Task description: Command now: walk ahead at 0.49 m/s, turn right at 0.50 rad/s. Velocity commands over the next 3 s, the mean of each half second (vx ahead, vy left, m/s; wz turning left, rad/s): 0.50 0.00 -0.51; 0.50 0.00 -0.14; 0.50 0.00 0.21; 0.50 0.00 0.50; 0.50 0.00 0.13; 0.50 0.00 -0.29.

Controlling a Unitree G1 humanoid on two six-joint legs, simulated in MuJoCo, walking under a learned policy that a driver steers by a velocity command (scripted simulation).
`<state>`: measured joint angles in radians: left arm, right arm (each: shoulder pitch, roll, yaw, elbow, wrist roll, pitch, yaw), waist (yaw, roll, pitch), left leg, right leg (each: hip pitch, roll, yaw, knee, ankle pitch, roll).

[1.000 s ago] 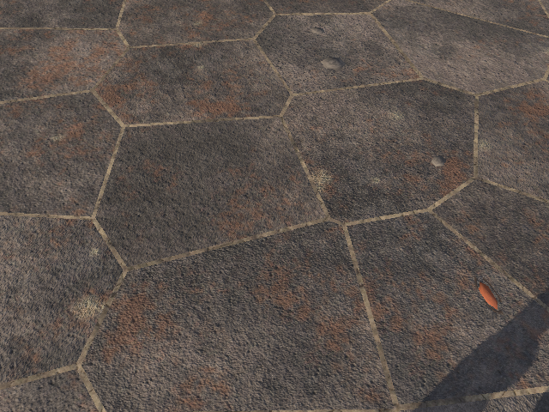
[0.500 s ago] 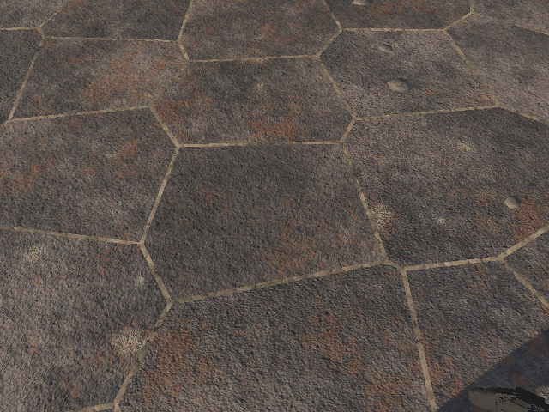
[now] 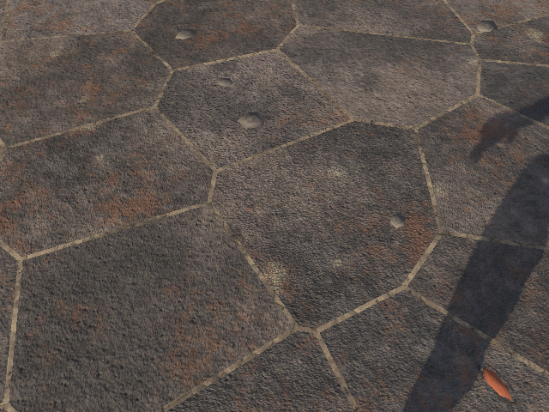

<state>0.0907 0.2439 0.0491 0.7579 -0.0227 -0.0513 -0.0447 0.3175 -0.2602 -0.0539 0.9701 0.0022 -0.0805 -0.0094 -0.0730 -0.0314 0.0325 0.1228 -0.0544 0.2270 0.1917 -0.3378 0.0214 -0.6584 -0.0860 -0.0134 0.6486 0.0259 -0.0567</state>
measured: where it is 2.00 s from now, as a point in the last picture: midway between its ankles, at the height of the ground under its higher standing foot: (326, 180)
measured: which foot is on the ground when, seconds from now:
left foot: down 0.00-0.10, up 0.12-0.56, down 0.58-1.00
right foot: up 0.00-0.06, down 0.08-0.60, up 0.62-1.00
